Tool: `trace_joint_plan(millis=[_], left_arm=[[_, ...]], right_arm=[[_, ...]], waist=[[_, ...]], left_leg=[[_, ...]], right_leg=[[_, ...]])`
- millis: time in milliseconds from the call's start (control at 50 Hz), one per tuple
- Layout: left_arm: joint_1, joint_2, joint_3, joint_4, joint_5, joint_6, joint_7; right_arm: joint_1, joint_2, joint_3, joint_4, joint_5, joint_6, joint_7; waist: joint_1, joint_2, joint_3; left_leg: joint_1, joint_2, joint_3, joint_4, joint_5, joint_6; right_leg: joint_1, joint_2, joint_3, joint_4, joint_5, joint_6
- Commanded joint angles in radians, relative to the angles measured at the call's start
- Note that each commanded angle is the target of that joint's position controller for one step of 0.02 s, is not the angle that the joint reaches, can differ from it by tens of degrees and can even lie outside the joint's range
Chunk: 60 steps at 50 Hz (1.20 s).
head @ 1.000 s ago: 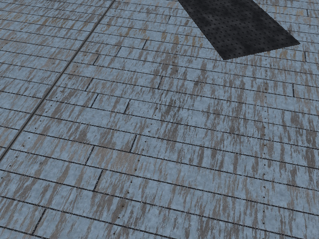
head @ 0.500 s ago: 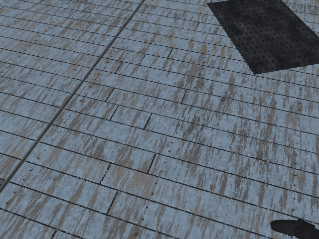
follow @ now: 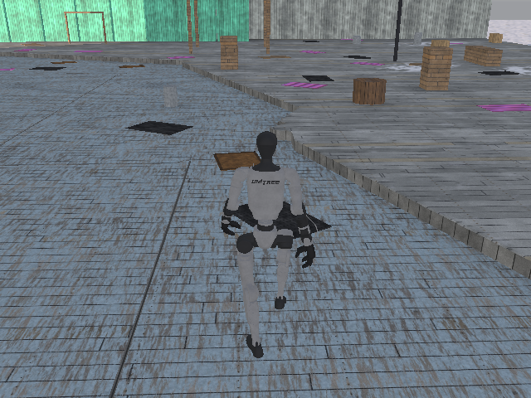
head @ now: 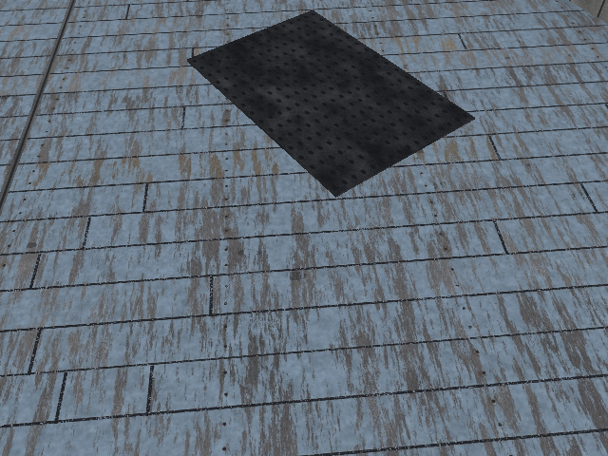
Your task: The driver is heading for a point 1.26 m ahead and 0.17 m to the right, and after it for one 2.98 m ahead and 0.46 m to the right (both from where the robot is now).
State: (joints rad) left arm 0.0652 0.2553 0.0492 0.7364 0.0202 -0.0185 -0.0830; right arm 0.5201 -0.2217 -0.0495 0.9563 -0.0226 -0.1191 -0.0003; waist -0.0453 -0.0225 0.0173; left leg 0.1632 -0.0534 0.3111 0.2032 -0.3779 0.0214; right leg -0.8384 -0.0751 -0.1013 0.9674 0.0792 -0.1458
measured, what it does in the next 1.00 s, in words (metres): walks ahead: right foot, then left foot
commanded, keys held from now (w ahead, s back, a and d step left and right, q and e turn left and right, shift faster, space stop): w+e+shift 0.36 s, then w+shift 0.16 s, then w+q+shift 0.48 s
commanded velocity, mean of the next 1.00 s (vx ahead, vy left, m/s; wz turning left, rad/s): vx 1.00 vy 0.00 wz -0.27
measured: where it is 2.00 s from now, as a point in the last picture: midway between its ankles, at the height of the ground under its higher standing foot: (328, 89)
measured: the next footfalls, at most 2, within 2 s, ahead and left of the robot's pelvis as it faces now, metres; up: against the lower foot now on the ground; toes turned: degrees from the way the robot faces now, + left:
right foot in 0.14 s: +0.30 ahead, -0.03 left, +0.00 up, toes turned -12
left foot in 0.56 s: +0.77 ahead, -0.01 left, +0.00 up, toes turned -27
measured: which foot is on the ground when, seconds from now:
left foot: down 0.00-0.14, up 0.16-0.54, down 0.56-0.98, up 1.00-1.00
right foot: up 0.00-0.12, down 0.14-0.58, up 0.60-0.94, down 0.96-1.00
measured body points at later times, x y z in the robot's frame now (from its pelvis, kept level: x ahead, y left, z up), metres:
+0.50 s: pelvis +0.46 -0.04 +0.00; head +0.50 -0.06 +0.45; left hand +0.55 +0.24 -0.12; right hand +0.63 -0.33 -0.06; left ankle +0.73 +0.04 -0.69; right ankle +0.26 -0.02 -0.73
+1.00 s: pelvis +0.90 -0.19 -0.01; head +0.92 -0.20 +0.44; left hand +1.22 -0.09 -0.04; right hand +0.75 -0.44 -0.13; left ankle +0.74 -0.01 -0.69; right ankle +0.97 -0.34 -0.73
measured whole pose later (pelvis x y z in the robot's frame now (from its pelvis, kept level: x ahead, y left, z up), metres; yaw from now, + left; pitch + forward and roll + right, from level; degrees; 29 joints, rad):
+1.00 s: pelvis +0.90 -0.19 -0.01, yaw -13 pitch +3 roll +0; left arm -0.06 0.23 -0.04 0.59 0.06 -0.11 -0.01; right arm 0.54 -0.28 -0.07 0.88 0.02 -0.07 0.02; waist -0.13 0.01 0.00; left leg -0.08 -0.07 -0.20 0.74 -0.45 0.08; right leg -0.50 -0.02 0.01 0.58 -0.11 0.01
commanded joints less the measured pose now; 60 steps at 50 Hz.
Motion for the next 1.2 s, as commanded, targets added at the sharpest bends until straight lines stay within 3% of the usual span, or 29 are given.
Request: trace_joint_plan(millis=[20, 60, 100, 120, 140, 160, 180, 220, 280, 340, 480, 520, 540, 560, 580, 600, 640, 660, 720, 800, 900, 940, 960, 980, 1000, 1020, 1060, 1100, 1200], left_arm=[[-0.107, 0.017, -0.016, -0.082, -0.002, -0.013, -0.009], [-0.035, 0.05, -0.01, -0.063, -0.01, -0.01, -0.002], [0.252, 0.111, 0.019, 0.024, -0.025, -0.006, 0.016], [0.433, 0.162, 0.046, 0.071, -0.011, -0.017, 0.033], [0.453, 0.195, 0.072, 0.093, -0.025, -0.016, 0.061], [0.348, 0.288, 0.088, 0.081, 0.01, 0.0, 0.069], [0.373, 0.316, 0.102, 0.063, 0.003, 0.004, 0.069], [0.328, 0.22, 0.084, 0.077, -0.001, -0.002, 0.076], [0.246, 0.148, 0.05, 0.053, -0.018, -0.046, 0.084], [0.276, 0.181, 0.054, 0.049, -0.016, -0.078, 0.08], [0.399, 0.192, 0.057, 0.09, -0.028, -0.09, 0.074], [0.39, 0.246, 0.065, 0.103, -0.007, -0.089, 0.082], [0.328, 0.274, 0.07, 0.095, 0.014, -0.084, 0.084], [0.281, 0.22, 0.057, 0.081, 0.029, -0.087, 0.086], [0.377, 0.073, 0.024, 0.036, -0.025, -0.1, 0.076], [0.436, 0.081, 0.002, 0.041, -0.027, -0.108, 0.073], [0.211, 0.132, -0.001, 0.01, 0.014, -0.101, 0.068], [0.119, 0.127, -0.004, -0.031, 0.037, -0.098, 0.061], [0.089, 0.069, -0.034, -0.095, 0.067, -0.073, 0.044], [-0.081, 0.061, -0.069, -0.178, 0.031, -0.078, 0.023], [-0.127, 0.103, -0.058, -0.186, 0.015, -0.082, 0.045], [0.023, 0.146, -0.03, -0.141, 0.022, -0.092, 0.067], [0.182, 0.185, -0.01, -0.107, 0.032, -0.098, 0.085], [0.402, 0.271, 0.021, -0.092, 0.053, -0.096, 0.109], [0.369, 0.322, 0.035, -0.091, 0.058, -0.083, 0.108], [0.287, 0.241, 0.032, -0.098, 0.047, -0.074, 0.106], [0.249, 0.116, 0.005, -0.074, 0.038, -0.079, 0.094], [0.257, 0.104, 0.004, -0.029, 0.025, -0.096, 0.095], [0.241, 0.083, 0.002, 0.035, 0.0, -0.127, 0.082]], right_arm=[[-0.036, -0.123, -0.007, -0.055, 0.0, -0.01, -0.026], [-0.026, -0.194, -0.021, -0.056, -0.001, 0.012, -0.054], [-0.09, -0.258, -0.041, -0.097, -0.008, 0.041, -0.068], [-0.147, -0.275, -0.047, -0.123, -0.018, 0.051, -0.057], [-0.185, -0.21, -0.039, -0.12, -0.022, 0.054, -0.03], [-0.161, -0.057, -0.002, -0.216, -0.02, 0.036, -0.009], [-0.28, -0.09, 0.009, -0.299, -0.007, 0.004, -0.008], [-0.303, -0.142, 0.008, -0.296, -0.013, -0.028, -0.003], [-0.273, -0.115, 0.02, -0.285, -0.059, 0.036, 0.003], [-0.459, -0.096, 0.038, -0.377, -0.043, 0.056, 0.016], [-0.573, -0.108, 0.044, -0.411, -0.012, 0.037, 0.024], [-0.407, -0.191, 0.007, -0.362, -0.013, 0.029, 0.004], [-0.214, -0.228, -0.015, -0.306, 0.003, 0.031, -0.009], [0.011, -0.282, -0.038, -0.252, -0.007, 0.036, -0.029], [0.077, -0.38, -0.066, -0.238, -0.036, 0.036, -0.026], [-0.013, -0.345, -0.068, -0.229, -0.028, 0.04, 0.005], [-0.151, -0.178, -0.04, -0.23, -0.004, 0.036, 0.021], [-0.13, -0.141, -0.027, -0.2, -0.002, 0.034, 0.025], [-0.074, -0.145, -0.022, -0.137, 0.01, 0.024, 0.014], [-0.119, -0.192, -0.042, -0.162, 0.014, 0.019, 0.011], [-0.047, -0.235, -0.061, -0.151, 0.035, 0.022, 0.023], [-0.026, -0.264, -0.068, -0.139, 0.03, 0.03, 0.02], [-0.053, -0.267, -0.07, -0.149, 0.034, 0.027, 0.024], [-0.078, -0.172, -0.045, -0.187, 0.035, 0.015, 0.022], [-0.012, -0.091, -0.02, -0.244, 0.071, 0.021, 0.019], [-0.068, -0.141, -0.022, -0.224, 0.044, 0.041, 0.009], [-0.213, -0.139, -0.024, -0.227, 0.014, 0.06, 0.026], [-0.244, -0.108, -0.018, -0.258, -0.008, 0.088, 0.05], [-0.41, -0.091, 0.002, -0.368, -0.013, 0.117, 0.083]], waist=[[0.051, 0.049, 0.141], [0.104, 0.104, 0.057], [0.235, 0.138, -0.101], [0.316, 0.139, -0.137], [0.305, 0.028, -0.119], [0.126, -0.216, -0.097], [0.177, -0.076, -0.193], [0.087, 0.121, -0.009], [-0.015, 0.152, 0.052], [0.021, 0.084, 0.115], [0.136, -0.048, 0.03], [0.046, -0.053, -0.075], [-0.072, -0.061, -0.166], [-0.181, -0.041, -0.258], [-0.102, 0.357, -0.403], [-0.041, 0.372, -0.376], [-0.023, 0.05, -0.113], [-0.015, 0.002, -0.065], [0.052, 0.074, 0.023], [0.054, 0.083, 0.084], [0.013, 0.079, 0.032], [0.079, 0.044, -0.087], [0.161, 0.032, -0.178], [0.243, -0.08, -0.338], [0.158, -0.326, -0.44], [0.138, -0.196, -0.279], [0.135, 0.004, -0.073], [0.084, -0.079, -0.013], [0.02, -0.073, 0.056]], left_leg=[[-0.126, 0.248, 0.018, -0.053, 1.037, -0.046], [-0.027, 0.277, 0.027, 0.118, 1.461, -0.055], [-0.062, 0.32, 0.004, 0.505, 1.716, -0.032], [-0.215, 0.343, -0.039, 0.788, 1.487, -0.013], [-0.428, 0.198, -0.047, 1.145, 0.663, 0.009], [-0.928, 0.022, -0.146, 1.488, -0.153, -0.044], [-1.059, 0.031, -0.361, 1.495, -0.083, -0.032], [-1.027, 0.124, -0.389, 1.273, 0.042, -0.013], [-0.863, 0.189, -0.382, 1.108, 0.025, -0.071], [-0.768, 0.192, -0.318, 0.805, 0.176, -0.107], [-0.583, 0.094, -0.277, 0.342, 0.518, -0.001], [-0.444, 0.028, -0.276, 0.32, 0.35, 0.031], [-0.273, 0.028, -0.251, 0.318, 0.28, 0.045], [-0.024, 0.115, -0.331, 0.399, 0.133, 0.07], [0.239, 0.39, -0.914, 0.262, -0.135, 0.209], [0.239, 0.43, -1.261, 0.069, -0.265, 0.29], [-0.048, 0.348, -0.987, 0.059, -0.188, 0.271], [-0.156, 0.292, -0.888, 0.052, -0.101, 0.238], [-0.323, 0.224, -0.814, -0.003, 0.003, 0.25], [-0.58, 0.137, -0.645, -0.111, 0.145, 0.221], [-0.417, 0.162, -0.65, -0.006, 0.48, 0.166], [-0.364, 0.116, -0.608, 0.275, 0.713, 0.126], [-0.483, 0.072, -0.582, 0.513, 0.656, 0.105], [-0.632, 0.026, -0.509, 0.844, 0.327, 0.099], [-0.881, -0.037, -0.42, 1.11, -0.093, 0.086], [-1.002, 0.051, -0.4, 1.194, -0.003, 0.098], [-0.991, 0.115, -0.387, 1.123, 0.084, 0.086], [-0.975, 0.159, -0.389, 1.09, 0.083, 0.067], [-1.017, 0.185, -0.347, 0.969, 0.255, 0.062]], right_leg=[[0.159, 0.067, -0.113, -0.187, 0.011, -0.043], [0.293, 0.146, -0.162, -0.234, -0.053, -0.066], [0.585, 0.219, -0.135, -0.202, -0.214, -0.107], [0.794, 0.197, -0.031, -0.305, -0.277, -0.155], [0.944, 0.133, 0.094, -0.344, -0.362, -0.18], [1.156, -0.067, 0.556, -0.369, -0.279, -0.329], [1.193, -0.143, 0.84, -0.594, -0.453, -0.388], [0.941, -0.135, 0.773, -0.77, -0.522, -0.272], [0.627, -0.004, 0.569, -0.78, -0.372, -0.223], [0.428, 0.069, 0.486, -0.814, -0.178, -0.203], [0.743, 0.027, 0.422, -0.711, 0.367, -0.082], [0.888, 0.002, 0.42, -0.486, 0.643, -0.037], [0.861, 0.02, 0.376, -0.283, 0.645, -0.023], [0.685, 0.052, 0.333, 0.031, 0.501, -0.008], [0.348, 0.257, 0.243, 0.506, -0.21, 0.063], [0.133, 0.254, 0.279, 0.574, -0.489, 0.046], [0.085, 0.098, 0.234, 0.47, -0.362, 0.036], [0.118, 0.064, 0.229, 0.371, -0.359, 0.041], [0.122, 0.017, 0.203, 0.211, -0.417, 0.096], [0.343, 0.017, 0.124, -0.214, -0.186, 0.155], [0.521, 0.07, 0.11, -0.415, -0.076, 0.151], [0.728, 0.118, 0.087, -0.471, -0.195, 0.126], [0.948, 0.048, 0.137, -0.446, -0.246, 0.103], [1.17, -0.22, 0.413, -0.482, -0.622, 0.064], [1.273, -0.422, 0.92, -0.682, -0.934, -0.024], [1.151, -0.386, 0.895, -0.711, -0.962, -0.036], [0.941, -0.285, 0.546, -0.706, -0.536, -0.002], [0.821, -0.251, 0.412, -0.751, -0.417, 0.005], [0.763, -0.189, 0.066, -0.822, -0.037, 0.061]])
Velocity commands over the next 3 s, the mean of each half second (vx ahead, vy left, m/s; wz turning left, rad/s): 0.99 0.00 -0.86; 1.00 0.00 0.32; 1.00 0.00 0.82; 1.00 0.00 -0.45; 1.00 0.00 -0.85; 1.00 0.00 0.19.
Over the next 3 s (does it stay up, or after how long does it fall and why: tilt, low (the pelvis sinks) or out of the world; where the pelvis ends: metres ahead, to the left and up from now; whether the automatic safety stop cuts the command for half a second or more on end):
stays up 2.65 -0.49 0.01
